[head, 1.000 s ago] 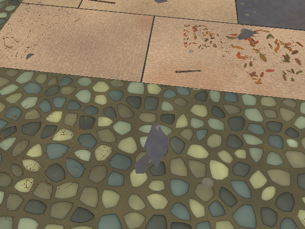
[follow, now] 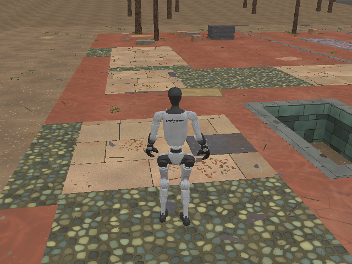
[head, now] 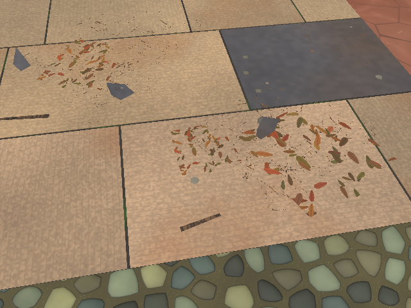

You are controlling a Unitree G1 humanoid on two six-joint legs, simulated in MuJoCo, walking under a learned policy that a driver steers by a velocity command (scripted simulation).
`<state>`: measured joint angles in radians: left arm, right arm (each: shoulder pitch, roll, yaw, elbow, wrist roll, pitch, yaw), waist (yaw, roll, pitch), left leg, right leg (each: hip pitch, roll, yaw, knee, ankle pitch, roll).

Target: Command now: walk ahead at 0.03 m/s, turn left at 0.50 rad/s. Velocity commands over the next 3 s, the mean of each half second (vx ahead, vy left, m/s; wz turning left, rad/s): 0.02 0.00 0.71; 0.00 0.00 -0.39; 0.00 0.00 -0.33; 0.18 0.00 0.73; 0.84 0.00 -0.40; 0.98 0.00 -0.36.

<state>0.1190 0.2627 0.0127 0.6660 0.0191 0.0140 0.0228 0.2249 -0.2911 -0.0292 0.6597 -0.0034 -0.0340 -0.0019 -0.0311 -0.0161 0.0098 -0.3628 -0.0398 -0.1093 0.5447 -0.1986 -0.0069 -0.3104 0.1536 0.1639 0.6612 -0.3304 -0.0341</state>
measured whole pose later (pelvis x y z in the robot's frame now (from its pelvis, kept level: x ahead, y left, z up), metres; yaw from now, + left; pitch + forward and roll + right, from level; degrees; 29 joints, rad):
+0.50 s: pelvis +0.02 -0.02 +0.01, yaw +25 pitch +1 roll +0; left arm 0.16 0.26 0.06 0.72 0.02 0.01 0.04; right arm 0.24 -0.37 -0.11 0.62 0.02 0.06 -0.03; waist 0.02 0.05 0.03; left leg -0.55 -0.03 -0.13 1.12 -0.38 -0.10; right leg -0.19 0.02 -0.02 0.41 -0.24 -0.04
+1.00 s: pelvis +0.01 -0.01 +0.00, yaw +7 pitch +2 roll +2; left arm 0.22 0.31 0.08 0.67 -0.03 0.09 -0.03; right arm 0.11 -0.28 -0.08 0.65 0.00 0.01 -0.03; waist 0.03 0.01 0.07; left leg -0.19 0.09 0.19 0.50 -0.31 -0.04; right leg -0.43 -0.07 -0.06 0.79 -0.35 0.06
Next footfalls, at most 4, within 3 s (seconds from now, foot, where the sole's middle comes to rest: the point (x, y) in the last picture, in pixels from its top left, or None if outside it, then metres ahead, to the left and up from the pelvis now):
0.28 right None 0.08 -0.11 -0.77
0.68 left None -0.01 0.14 -0.77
1.04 right None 0.07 -0.12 -0.77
1.62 left None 0.06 0.10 -0.77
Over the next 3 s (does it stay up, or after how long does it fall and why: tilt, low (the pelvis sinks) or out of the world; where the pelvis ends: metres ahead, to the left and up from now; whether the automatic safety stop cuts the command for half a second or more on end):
stays up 0.88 0.07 -0.01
